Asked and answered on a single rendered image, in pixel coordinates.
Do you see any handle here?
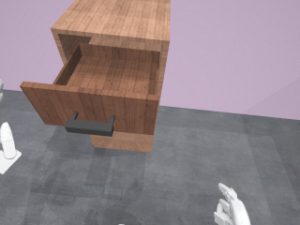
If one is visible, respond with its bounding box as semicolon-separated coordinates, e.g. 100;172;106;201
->
65;111;115;137

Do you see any robot right hand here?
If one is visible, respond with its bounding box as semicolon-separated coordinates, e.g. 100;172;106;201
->
214;183;251;225

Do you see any robot left hand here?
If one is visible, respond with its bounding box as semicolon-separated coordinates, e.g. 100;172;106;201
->
0;79;22;174

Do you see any cabinet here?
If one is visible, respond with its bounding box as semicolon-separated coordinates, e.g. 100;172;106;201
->
51;0;171;153

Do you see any drawer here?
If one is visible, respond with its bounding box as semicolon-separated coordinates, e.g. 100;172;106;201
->
20;43;160;135

